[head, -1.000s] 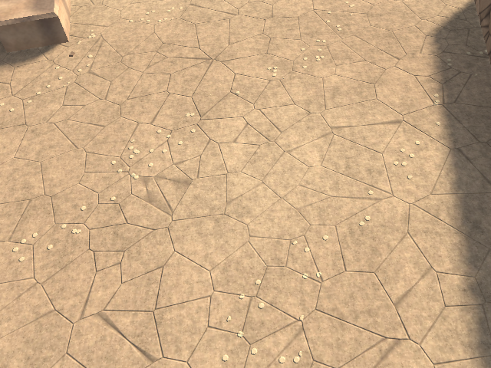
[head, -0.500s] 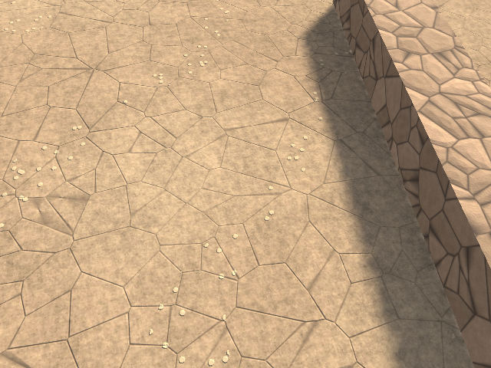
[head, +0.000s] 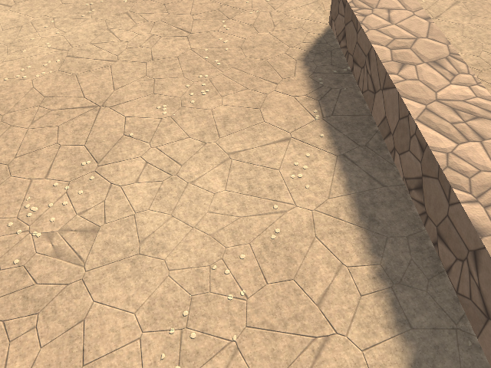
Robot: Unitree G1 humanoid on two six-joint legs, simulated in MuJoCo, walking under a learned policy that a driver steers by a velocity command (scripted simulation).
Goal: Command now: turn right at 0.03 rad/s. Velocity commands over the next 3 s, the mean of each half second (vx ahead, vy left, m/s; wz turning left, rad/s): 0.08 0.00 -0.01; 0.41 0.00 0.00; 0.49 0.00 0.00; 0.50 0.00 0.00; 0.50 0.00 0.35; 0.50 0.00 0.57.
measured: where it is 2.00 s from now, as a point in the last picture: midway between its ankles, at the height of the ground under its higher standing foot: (236, 265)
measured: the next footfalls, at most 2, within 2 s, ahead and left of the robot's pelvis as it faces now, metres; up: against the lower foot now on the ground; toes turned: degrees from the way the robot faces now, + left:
right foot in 1.06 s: +0.47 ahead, -0.01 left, +0.00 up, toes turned -3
left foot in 1.60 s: +0.77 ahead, +0.16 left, +0.00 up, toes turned +4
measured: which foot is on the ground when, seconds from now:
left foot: down 0.00-1.00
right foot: down 0.00-0.58, up 0.60-1.00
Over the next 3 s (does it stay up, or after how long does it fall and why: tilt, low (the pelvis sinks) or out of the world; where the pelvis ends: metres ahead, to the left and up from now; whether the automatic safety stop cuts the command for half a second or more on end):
stays up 1.32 0.19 0.00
